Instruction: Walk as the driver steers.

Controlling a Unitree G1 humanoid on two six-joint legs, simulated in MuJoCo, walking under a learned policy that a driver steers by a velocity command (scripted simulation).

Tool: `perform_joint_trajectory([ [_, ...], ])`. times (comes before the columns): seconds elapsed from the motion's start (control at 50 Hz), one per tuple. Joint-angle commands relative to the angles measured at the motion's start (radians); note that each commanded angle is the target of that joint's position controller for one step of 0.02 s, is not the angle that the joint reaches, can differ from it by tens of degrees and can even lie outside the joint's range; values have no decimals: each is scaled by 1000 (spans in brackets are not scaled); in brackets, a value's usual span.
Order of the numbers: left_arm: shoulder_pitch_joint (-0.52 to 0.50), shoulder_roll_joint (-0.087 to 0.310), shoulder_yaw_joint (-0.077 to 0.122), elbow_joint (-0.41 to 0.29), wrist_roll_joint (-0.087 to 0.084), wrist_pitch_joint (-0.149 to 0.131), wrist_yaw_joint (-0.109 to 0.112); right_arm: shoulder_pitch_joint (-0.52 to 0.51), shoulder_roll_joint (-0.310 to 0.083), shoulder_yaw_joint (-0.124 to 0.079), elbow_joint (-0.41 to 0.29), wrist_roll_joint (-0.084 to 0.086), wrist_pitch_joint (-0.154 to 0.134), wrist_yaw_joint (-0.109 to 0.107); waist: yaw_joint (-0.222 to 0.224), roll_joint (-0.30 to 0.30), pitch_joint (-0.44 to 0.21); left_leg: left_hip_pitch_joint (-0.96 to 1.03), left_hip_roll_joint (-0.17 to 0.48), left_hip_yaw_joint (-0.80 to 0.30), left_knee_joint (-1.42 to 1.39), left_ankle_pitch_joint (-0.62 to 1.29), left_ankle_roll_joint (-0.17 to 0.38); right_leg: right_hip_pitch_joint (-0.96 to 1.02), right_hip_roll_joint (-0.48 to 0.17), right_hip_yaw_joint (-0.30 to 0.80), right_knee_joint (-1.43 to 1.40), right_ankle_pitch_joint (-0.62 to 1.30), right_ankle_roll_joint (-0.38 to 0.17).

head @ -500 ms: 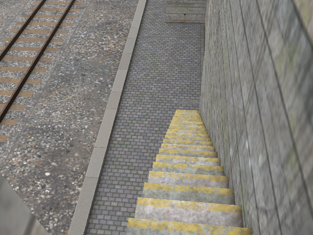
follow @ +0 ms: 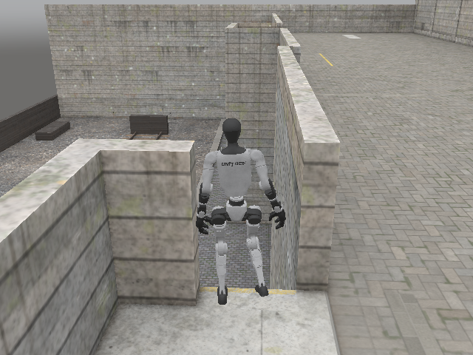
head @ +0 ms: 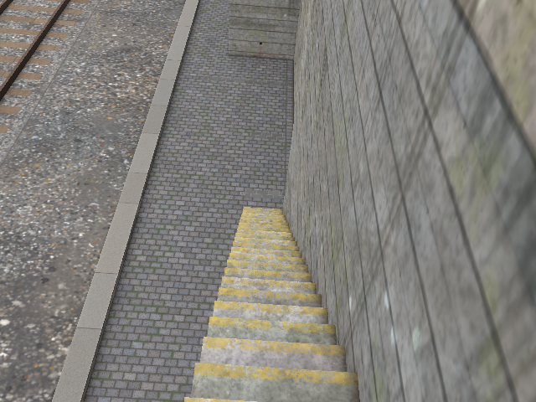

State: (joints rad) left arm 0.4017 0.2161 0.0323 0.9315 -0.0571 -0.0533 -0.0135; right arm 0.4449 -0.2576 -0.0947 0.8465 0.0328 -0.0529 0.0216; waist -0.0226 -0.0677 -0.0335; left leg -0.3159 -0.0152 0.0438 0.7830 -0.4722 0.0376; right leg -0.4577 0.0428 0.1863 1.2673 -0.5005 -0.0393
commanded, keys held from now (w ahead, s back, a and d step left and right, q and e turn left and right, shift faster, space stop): w+e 0.32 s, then e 0.28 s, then q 0.40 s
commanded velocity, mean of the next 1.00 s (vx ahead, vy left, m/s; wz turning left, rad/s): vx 0.27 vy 0.00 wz -0.26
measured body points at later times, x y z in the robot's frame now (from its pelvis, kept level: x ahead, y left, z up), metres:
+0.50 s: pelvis +0.17 -0.02 -0.20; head +0.16 -0.05 +0.25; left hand +0.26 +0.20 -0.33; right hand +0.23 -0.28 -0.33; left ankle +0.22 +0.14 -0.73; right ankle +0.18 -0.09 -0.91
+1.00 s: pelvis +0.24 +0.06 -0.21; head +0.25 +0.03 +0.24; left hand +0.46 +0.24 -0.31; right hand +0.16 -0.15 -0.37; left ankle +0.27 +0.22 -0.91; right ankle +0.18 -0.07 -0.91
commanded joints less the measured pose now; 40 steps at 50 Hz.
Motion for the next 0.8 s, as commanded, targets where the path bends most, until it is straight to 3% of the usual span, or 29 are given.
perform_joint_trajectory([
  [0.02, 43, 93, 40, -59, 9, 11, 49, 31, -98, -22, 8, 18, -22, 2, 60, 133, 141, 63, 305, -380, -251, 573, 160, -351, -89, 50, 97, 177, -8],
  [0.1, -26, 96, 46, -85, 13, 38, 40, 0, -118, -11, 13, -45, -60, -37, 32, 231, 128, -48, 237, -180, -255, 517, 107, -246, -68, -84, -41, 406, -21],
  [0.12, -55, 136, 63, -108, 13, 33, 23, -23, -74, 2, 6, -41, -77, -55, 48, 183, 128, -55, 175, -96, -195, 287, 51, -231, -108, 2, -254, 621, -37],
  [0.14, -92, 119, 61, -110, 24, 29, 6, 20, -76, 3, 19, -39, -85, -69, 9, 216, 104, -15, 183, -78, -139, 272, 41, -233, -93, -41, -328, 740, -39],
  [0.18, -165, 76, 47, -135, 54, 15, -32, 58, -84, 11, 23, -38, -100, -99, -16, 130, 105, -187, 134, 69, -35, 175, 13, -20, -32, -142, -548, 1135, -4],
  [0.24, -201, 21, 26, -159, 38, 43, -48, 86, -93, 2, 17, -1, -80, -98, -74, 118, 117, -112, 172, 68, 137, 151, 25, 7, -23, -192, -683, 1055, 39],
  [0.26, -74, 44, 39, -111, 28, 64, -55, 51, -76, 14, -13, -35, -63, -73, -65, 151, 13, -71, 192, 34, 200, 149, 61, 131, -13, -252, -563, 1098, 61],
  [0.28, 8, 77, 52, -82, 29, 81, -51, 6, -63, 16, -30, -30, -50, -50, -30, 184, -2, -70, 178, 51, 306, 246, 54, 195, -16, -264, -598, 1036, 37],
  [0.3, 143, 118, 73, -39, 41, 96, -32, -42, -61, 16, -29, -13, -28, -33, 34, 165, -30, -69, 170, 101, 496, 483, 34, 341, -13, -286, -644, 1021, 3],
  [0.32, 175, 105, 78, -90, 48, 98, -7, -76, -38, 25, -26, 33, -21, -42, 105, 154, 7, -37, 123, 107, 704, 547, 4, 355, -31, -288, -951, 865, -36],
  [0.34, 299, 118, 75, -57, 88, 90, 6, -141, -39, 23, -26, 38, -16, -53, 205, 43, 48, -116, 36, 133, 1151, 460, -29, 473, -86, -257, -1103, 965, -122],
  [0.36, 349, 116, 43, -34, 82, 74, -4, -189, 39, 39, -66, -22, -18, -49, 200, -174, 86, -548, -50, 115, 1558, -359, -30, 691, -166, -145, -839, 1299, -138],
  [0.38, 230, 93, 8, -90, 102, 58, -33, 76, 60, 43, -101, 31, -41, -25, 4, -181, -41, -632, -12, -129, 1442, -204, -9, 658, -276, 158, -667, 1395, -234],
  [0.4, 145, 143, 27, -127, 57, 74, -48, 85, 1, 37, -119, 0, -38, -35, -9, -98, -55, -664, 16, -128, 1352, -180, -39, 574, -367, 237, -704, 1346, -339],
  [0.42, 56, 145, 27, -100, 12, 102, -71, 13, -61, 38, -122, -8, -22, -41, -28, -38, 2, -693, 50, -125, 1341, -199, -51, 433, -376, 200, -702, 1189, -336],
  [0.44, -12, 215, 40, -90, 28, 113, -72, 34, -81, 35, -147, 4, -1, -51, -84, -22, -11, -670, 86, -185, 1048, -12, -44, 248, -447, 331, -809, 600, -345],
  [0.46, -104, 170, 23, -131, 39, 83, -65, -102, -125, 33, -177, -15, 21, -69, -60, 40, 92, -646, 98, -186, 944, 104, -74, 102, -432, 402, -816, 677, -324],
  [0.48, -173, 68, -26, -160, 67, 74, -29, -140, -100, 40, -188, -44, 64, -82, -94, 103, 127, -577, 89, -173, 755, 332, -114, -43, -356, 281, -731, 688, -258],
  [0.52, -137, 81, -31, -157, 90, 64, 24, -157, -10, 66, -184, -88, 97, -97, -77, 48, 89, -403, 67, -141, 489, 477, -135, -80, -238, 174, -661, 902, -174],
  [0.54, -102, 106, -32, -143, 129, 72, 52, -96, 8, 63, -127, -96, 96, -80, -88, -9, -19, -323, 33, -147, 641, 607, -145, -27, -238, 179, -580, 1071, -177],
  [0.56, -103, 128, -31, -157, 125, 81, 65, -86, 3, 62, -132, -84, 96, -69, -87, -40, -68, -320, 19, -137, 666, 564, -151, 15, -240, 179, -571, 1124, -181],
  [0.58, -79, 181, -13, -190, 93, 79, 69, -190, -60, 40, -178, -75, 106, -74, -53, -39, -58, -423, -20, -129, 648, 548, -170, 86, -199, 197, -517, 1015, -182],
  [0.6, -31, 156, -8, -187, 67, 85, 78, -256, -97, 27, -177, -71, 107, -59, 13, -77, -88, -538, -33, -184, 652, 486, -170, 201, -206, 211, -433, 899, -207],
  [0.66, -22, 78, -27, -192, 64, 85, 42, -205, -53, 33, -99, -42, 135, -44, 3, -86, -9, -510, -74, -310, 646, 386, -147, 80, -216, 217, -412, 686, -208],
  [0.68, -59, 36, -42, -206, 76, 79, 35, -186, -91, 24, -71, -28, 148, -53, 5, -13, 43, -484, -76, -334, 644, 374, -156, 23, -239, 225, -423, 631, -197],
  [0.74, -121, 88, -35, -188, 108, 37, 38, -176, -80, 28, -85, -19, 146, -99, 6, -132, 40, -449, -84, -361, 708, 354, -174, -47, -344, 297, -409, 697, -260],
  [0.76, -198, 77, -50, -210, 111, 44, 27, -140, -52, 39, -96, -36, 150, -95, -56, -97, 43, -243, -78, -251, 621, 246, -163, -182, -325, 232, -501, 784, -254],
  [0.78, -293, 100, -40, -232, 94, 46, 19, -104, -56, 38, -88, -50, 133, -88, -83, -138, 51, -133, -67, -163, 521, 234, -151, -228, -281, 177, -487, 767, -234],
  [0.8, -286, 130, -21, -243, 66, 82, 26, -88, -14, 49, -82, -31, 140, -66, -83, -83, 76, -70, -62, -55, 89, 170, -144, -226, -211, -17, -464, 416, -163],
])
Keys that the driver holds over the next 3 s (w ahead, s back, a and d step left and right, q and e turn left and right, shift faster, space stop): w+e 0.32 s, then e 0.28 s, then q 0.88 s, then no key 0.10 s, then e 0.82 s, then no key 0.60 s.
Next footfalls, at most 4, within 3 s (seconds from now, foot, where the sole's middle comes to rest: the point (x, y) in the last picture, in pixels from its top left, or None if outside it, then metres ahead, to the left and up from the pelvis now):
0.34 right None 0.22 -0.10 -0.95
0.80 left None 0.31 0.21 -0.95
1.48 left None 0.26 0.19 -0.95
1.76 right None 0.23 -0.11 -0.95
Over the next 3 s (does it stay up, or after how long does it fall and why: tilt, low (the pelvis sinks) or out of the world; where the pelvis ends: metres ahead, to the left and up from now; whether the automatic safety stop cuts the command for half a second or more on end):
stays up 0.21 0.05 -0.17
